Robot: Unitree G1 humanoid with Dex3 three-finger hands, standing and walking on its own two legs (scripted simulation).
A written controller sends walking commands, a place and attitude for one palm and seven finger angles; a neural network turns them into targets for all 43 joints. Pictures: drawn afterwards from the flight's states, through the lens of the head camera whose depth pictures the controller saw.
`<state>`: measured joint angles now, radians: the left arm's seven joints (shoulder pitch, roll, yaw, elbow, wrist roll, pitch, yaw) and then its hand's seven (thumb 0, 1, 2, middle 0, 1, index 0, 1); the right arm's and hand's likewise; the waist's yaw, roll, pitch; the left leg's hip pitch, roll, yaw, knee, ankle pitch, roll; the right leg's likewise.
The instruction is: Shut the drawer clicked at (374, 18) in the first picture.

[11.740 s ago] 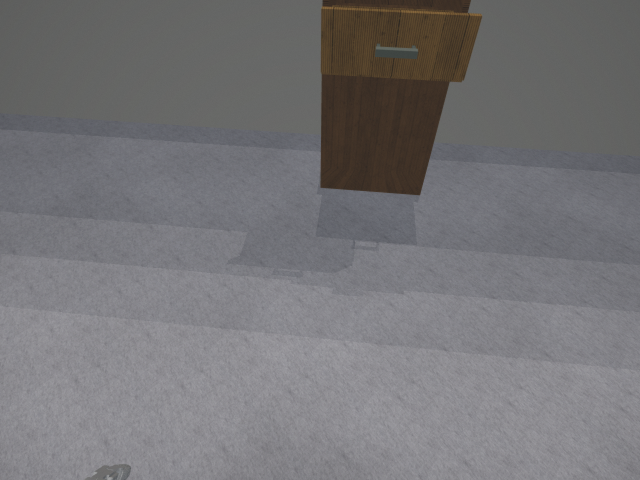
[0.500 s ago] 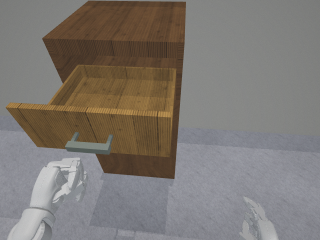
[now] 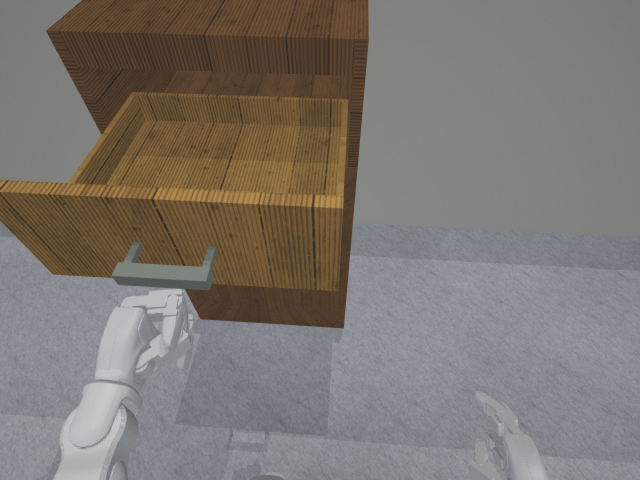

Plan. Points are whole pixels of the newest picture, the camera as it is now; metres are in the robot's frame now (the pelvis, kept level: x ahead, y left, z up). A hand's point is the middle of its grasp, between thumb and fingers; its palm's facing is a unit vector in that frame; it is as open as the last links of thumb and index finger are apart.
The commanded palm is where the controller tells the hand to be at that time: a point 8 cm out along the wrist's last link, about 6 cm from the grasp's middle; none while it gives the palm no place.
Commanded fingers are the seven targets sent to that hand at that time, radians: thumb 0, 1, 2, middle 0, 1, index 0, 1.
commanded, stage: bring the fist close to the handle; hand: left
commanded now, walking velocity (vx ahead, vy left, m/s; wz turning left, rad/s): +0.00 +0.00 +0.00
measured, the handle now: (168, 263) +0.36 +0.22 +0.06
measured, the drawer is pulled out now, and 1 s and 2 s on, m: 0.29 0.27 0.15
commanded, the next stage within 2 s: push the drawer shut in 0.40 s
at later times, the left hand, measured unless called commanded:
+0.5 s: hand (186, 335) +0.27 +0.17 +0.06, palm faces +0.00 -1.00 -0.05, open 3.3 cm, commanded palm +0.25 +0.23 +0.07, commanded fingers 0.00 0.90 0.90 -1.40 -1.60 -1.40 -1.60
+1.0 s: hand (191, 308) +0.30 +0.18 +0.06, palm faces +0.00 -1.00 -0.05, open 2.9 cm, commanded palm +0.30 +0.23 +0.07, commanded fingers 0.00 0.90 0.90 -1.40 -1.60 -1.40 -1.60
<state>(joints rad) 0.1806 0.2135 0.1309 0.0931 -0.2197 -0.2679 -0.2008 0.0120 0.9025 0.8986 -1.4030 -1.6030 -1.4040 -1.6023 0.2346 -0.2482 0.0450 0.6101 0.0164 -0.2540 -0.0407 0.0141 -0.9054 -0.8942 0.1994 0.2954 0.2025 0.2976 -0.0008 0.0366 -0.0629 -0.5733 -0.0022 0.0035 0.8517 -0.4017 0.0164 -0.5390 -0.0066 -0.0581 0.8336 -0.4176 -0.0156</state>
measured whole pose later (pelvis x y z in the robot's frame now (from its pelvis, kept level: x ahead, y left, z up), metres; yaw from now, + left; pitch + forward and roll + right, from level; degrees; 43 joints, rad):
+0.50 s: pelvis +0.00 -0.01 +0.00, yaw +0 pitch +8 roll -1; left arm 0.18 0.23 0.17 0.13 -0.25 -0.30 -0.23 0.01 0.90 0.90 -1.40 -1.60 -1.40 -1.60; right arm 0.24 -0.26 0.03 0.59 0.03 -0.21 -0.04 0.01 -0.91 -0.89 0.20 0.30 0.20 0.30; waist -0.01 0.04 -0.08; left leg -0.60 0.01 0.00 0.87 -0.42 0.00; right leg -0.57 0.01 -0.06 0.85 -0.43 -0.03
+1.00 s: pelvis -0.01 -0.01 +0.00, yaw +1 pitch +9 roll -1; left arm -0.07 0.26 0.17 0.35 -0.24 -0.30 -0.24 -0.04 0.82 0.94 -1.40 -1.60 -1.40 -1.60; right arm 0.23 -0.27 0.04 0.64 0.03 -0.18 -0.06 0.01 -0.91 -0.89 0.20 0.30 0.20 0.30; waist 0.00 0.04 -0.06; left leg -0.63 0.00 -0.02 0.88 -0.40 0.00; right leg -0.59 0.00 -0.08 0.86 -0.42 -0.03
